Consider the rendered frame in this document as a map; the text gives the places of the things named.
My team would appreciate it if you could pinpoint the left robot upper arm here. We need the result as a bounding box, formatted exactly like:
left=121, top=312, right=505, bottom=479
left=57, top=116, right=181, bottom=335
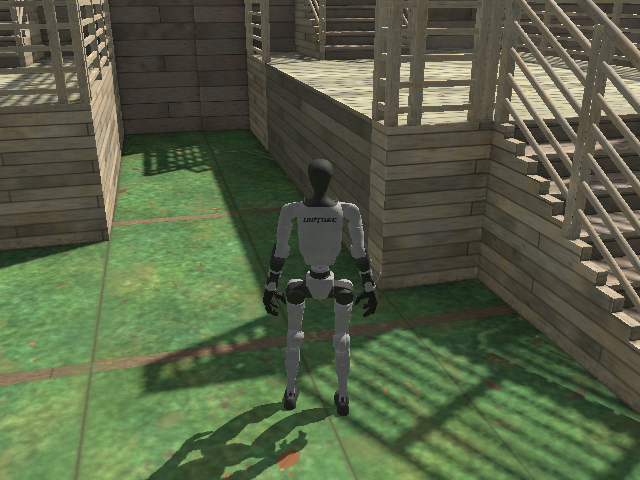
left=274, top=202, right=300, bottom=258

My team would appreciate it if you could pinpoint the right robot hand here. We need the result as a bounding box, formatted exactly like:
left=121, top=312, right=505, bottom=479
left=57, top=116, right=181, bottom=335
left=355, top=289, right=378, bottom=317

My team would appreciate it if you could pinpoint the right robot forearm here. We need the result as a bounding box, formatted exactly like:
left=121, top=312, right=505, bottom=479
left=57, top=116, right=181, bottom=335
left=356, top=243, right=376, bottom=292

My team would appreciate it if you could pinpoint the right robot upper arm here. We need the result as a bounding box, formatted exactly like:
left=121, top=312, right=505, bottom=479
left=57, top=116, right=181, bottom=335
left=341, top=202, right=366, bottom=258

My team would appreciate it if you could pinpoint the robot right thigh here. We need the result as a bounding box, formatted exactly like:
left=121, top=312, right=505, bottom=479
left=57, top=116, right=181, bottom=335
left=333, top=279, right=354, bottom=352

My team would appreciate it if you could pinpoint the left robot forearm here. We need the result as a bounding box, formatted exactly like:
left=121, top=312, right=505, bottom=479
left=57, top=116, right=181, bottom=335
left=265, top=243, right=285, bottom=291

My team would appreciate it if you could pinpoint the left robot hand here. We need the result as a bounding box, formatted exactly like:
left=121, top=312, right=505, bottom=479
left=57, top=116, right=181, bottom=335
left=263, top=289, right=286, bottom=316

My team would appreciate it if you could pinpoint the left robot shin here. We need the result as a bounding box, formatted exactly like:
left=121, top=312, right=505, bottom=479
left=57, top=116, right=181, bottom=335
left=285, top=330, right=300, bottom=397

